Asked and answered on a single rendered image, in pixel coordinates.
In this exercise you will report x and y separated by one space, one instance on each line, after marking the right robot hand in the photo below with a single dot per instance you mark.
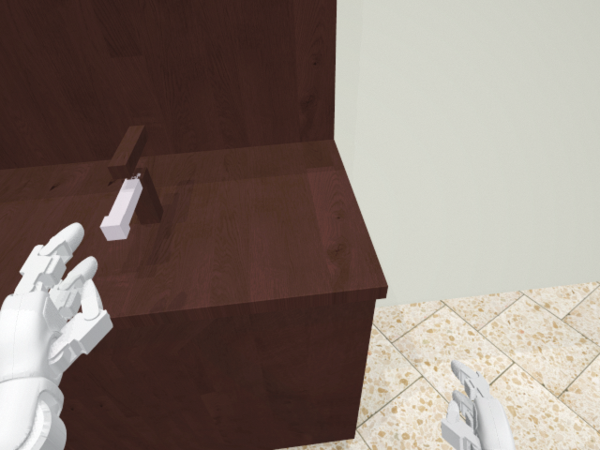
487 426

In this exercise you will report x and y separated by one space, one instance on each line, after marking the left robot forearm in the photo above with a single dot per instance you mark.
29 415

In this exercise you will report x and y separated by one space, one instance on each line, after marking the left robot hand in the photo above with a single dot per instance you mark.
31 319

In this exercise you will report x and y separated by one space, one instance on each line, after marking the tap lever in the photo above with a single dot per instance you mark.
116 225

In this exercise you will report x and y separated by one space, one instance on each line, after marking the counter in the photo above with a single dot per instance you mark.
243 298

